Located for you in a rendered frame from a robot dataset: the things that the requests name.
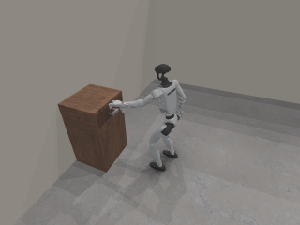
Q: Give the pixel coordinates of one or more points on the robot right upper arm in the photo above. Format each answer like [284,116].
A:
[179,90]

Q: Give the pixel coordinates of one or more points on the humanoid robot torso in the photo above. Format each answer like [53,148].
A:
[167,104]

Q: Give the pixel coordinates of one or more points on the robot right shin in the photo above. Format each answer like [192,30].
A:
[169,143]

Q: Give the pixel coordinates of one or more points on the cabinet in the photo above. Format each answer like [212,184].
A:
[93,146]

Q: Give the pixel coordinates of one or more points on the handle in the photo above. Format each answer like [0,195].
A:
[114,112]

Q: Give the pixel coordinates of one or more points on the robot left upper arm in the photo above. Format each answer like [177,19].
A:
[155,94]

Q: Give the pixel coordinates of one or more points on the drawer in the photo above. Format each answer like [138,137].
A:
[105,115]

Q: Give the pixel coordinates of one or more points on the robot left hand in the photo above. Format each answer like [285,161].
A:
[116,103]

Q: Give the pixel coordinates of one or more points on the robot right forearm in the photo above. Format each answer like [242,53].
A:
[180,105]

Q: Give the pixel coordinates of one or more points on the robot left forearm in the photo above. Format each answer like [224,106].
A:
[131,104]

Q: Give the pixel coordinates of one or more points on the robot right hand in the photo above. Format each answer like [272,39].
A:
[181,114]

